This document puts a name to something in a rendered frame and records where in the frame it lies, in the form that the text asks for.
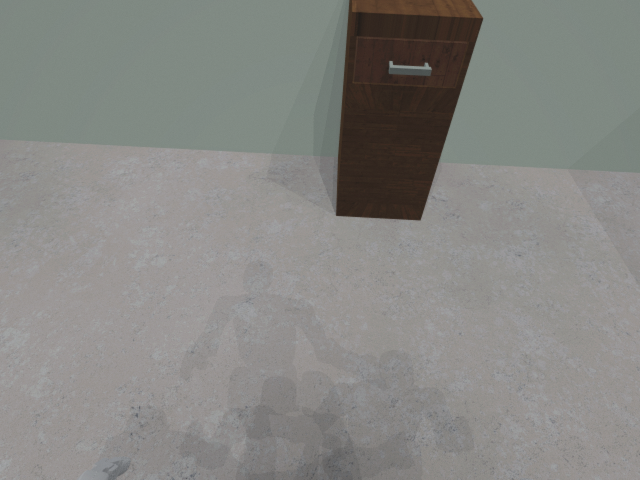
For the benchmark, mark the handle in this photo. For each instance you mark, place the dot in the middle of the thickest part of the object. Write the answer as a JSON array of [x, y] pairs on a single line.
[[410, 70]]

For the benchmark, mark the left robot hand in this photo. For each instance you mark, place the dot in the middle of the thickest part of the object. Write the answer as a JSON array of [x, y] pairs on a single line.
[[107, 469]]

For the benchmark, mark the drawer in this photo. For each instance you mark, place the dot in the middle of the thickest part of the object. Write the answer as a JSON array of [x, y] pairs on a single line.
[[372, 56]]

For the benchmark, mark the cabinet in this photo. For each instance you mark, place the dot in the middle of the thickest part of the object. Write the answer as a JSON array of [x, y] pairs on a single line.
[[392, 135]]

